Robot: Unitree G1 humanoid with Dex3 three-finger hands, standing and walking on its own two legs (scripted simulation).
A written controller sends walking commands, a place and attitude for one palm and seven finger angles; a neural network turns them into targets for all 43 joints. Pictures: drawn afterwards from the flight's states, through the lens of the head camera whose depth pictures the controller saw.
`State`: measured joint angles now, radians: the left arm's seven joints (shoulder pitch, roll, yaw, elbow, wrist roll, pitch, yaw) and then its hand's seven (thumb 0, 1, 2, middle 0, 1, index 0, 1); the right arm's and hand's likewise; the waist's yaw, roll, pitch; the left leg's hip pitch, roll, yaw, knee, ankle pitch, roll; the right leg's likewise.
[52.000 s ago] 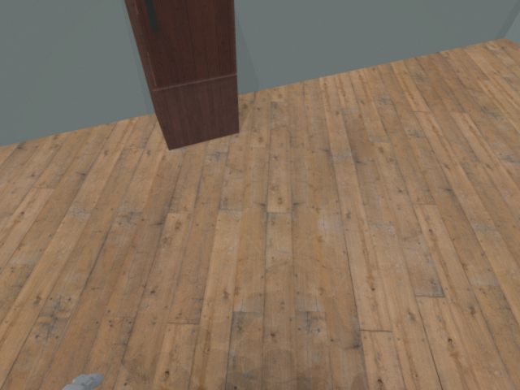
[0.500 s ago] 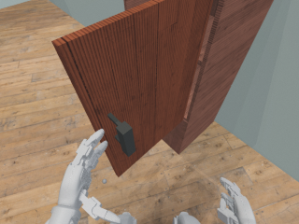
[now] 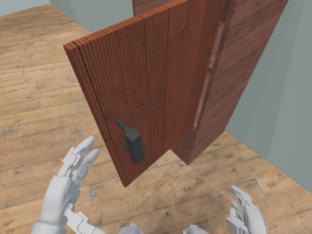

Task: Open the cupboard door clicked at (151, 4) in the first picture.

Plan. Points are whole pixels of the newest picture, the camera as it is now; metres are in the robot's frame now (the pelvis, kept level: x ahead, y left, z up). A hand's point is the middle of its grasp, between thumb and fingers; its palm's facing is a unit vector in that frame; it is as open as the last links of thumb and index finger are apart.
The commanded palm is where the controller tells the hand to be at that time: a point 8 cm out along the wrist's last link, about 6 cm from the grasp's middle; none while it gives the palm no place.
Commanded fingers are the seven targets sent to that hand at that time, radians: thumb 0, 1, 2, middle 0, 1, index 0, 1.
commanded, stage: draw the hand back to the body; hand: left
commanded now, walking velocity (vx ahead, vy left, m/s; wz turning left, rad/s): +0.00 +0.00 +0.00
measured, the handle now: (129, 141) +0.33 +0.09 +0.07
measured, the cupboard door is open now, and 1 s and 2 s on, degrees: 91 91 91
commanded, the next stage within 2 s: step back with the hand held close in 1.40 s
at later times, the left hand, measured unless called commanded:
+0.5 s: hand (43, 182) +0.19 +0.21 +0.15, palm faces +0.20 -0.92 -0.33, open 15.1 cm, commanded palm +0.16 +0.26 +0.17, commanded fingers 0.00 0.03 0.52 -0.17 -0.30 -0.17 -0.30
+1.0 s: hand out of the picture +0.22 +0.27 +0.23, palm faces +0.42 -0.81 -0.40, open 9.4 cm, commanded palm +0.17 +0.32 +0.25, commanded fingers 0.00 0.90 0.90 -0.20 -0.30 -0.20 -0.30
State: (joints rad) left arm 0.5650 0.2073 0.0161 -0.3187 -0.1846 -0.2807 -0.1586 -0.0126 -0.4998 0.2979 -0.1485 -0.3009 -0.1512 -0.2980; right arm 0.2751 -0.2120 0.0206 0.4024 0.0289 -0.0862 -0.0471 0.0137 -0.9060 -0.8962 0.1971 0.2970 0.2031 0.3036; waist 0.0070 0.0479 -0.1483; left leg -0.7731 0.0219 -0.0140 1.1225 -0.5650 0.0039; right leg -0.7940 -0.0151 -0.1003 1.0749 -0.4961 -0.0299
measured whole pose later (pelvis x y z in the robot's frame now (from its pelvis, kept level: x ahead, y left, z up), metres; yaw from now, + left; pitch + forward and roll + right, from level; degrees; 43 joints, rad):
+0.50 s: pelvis +0.01 +0.01 +0.05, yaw +0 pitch +4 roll -2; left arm 0.61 0.31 0.14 -0.43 -0.07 -0.05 0.05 -0.01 -0.28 0.39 -0.16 -0.30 -0.16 -0.30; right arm 0.28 -0.22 0.04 0.48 0.02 -0.12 -0.11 0.01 -0.91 -0.90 0.20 0.30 0.20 0.30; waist 0.03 0.06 -0.11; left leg -0.44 0.02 0.00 0.83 -0.46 0.02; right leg -0.46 0.00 -0.09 0.77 -0.38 -0.01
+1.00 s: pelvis +0.03 +0.02 +0.08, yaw -1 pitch -4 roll -1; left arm 0.46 0.35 0.32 -0.40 -0.04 -0.06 0.12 0.01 0.56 0.75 -0.19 -0.30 -0.20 -0.30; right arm 0.21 -0.22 0.05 0.62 0.00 -0.14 -0.08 0.01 -0.90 -0.90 0.20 0.30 0.20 0.30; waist 0.07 0.05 0.01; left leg -0.09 0.00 0.03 0.46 -0.31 0.03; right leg -0.12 -0.01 -0.05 0.43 -0.24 0.00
